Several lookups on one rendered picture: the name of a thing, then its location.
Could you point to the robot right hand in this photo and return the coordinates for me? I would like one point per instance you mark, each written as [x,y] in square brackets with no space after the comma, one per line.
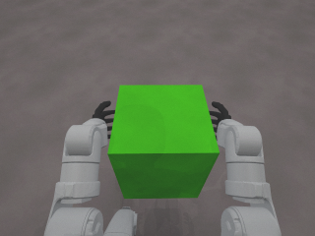
[222,115]

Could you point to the left robot thigh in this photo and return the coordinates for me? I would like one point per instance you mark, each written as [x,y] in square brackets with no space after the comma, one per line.
[123,223]

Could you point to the robot left hand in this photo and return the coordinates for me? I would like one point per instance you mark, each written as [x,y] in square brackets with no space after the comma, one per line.
[100,114]

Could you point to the left robot upper arm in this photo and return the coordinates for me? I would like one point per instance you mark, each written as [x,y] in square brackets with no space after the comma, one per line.
[75,221]

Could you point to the right robot upper arm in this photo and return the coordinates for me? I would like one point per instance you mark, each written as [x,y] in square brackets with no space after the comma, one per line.
[248,221]

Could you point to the robot right forearm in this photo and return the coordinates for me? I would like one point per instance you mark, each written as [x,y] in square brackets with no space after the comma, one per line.
[245,169]

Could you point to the carton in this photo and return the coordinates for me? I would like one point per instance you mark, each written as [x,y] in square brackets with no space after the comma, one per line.
[162,143]

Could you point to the robot left forearm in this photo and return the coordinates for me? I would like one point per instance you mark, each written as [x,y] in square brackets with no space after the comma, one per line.
[81,158]

